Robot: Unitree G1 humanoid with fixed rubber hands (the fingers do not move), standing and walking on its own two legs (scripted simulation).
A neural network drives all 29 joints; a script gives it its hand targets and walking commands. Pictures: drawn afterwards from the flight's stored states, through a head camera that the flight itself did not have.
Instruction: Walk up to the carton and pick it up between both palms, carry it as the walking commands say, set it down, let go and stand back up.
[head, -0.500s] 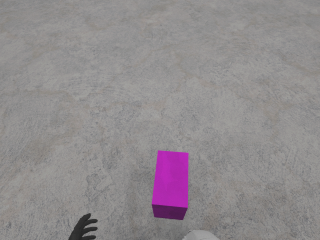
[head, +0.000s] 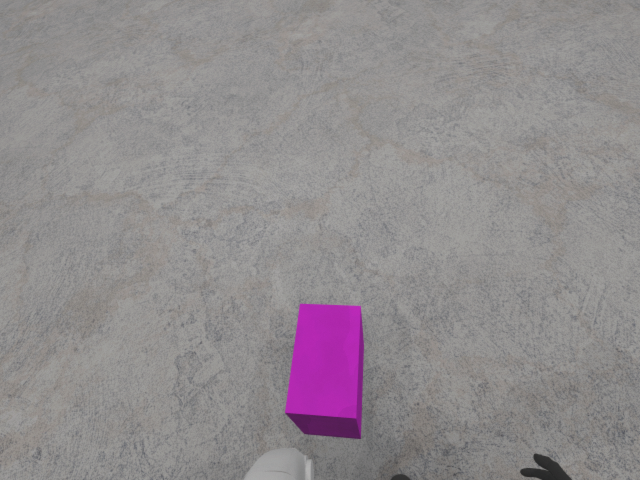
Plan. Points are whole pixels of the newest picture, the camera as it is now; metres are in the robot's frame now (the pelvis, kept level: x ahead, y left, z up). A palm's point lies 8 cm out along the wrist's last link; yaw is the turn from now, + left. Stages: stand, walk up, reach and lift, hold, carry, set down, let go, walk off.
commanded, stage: walk up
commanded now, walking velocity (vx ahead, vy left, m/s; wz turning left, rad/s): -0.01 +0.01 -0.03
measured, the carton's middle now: (331, 373) +0.42 +0.09 -0.64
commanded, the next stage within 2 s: stand in 1.04 s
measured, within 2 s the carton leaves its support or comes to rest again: neither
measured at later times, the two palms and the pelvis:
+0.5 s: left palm out of the picture +0.03 +0.25 -0.14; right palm out of the picture +0.03 -0.23 -0.16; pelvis +0.00 +0.01 -0.01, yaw +0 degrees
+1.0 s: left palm out of the picture +0.05 +0.31 -0.14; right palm out of the picture -0.05 -0.16 -0.14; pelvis -0.01 +0.07 +0.00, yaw -5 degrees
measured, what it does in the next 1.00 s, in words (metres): steps on the spot: left foot, then left foot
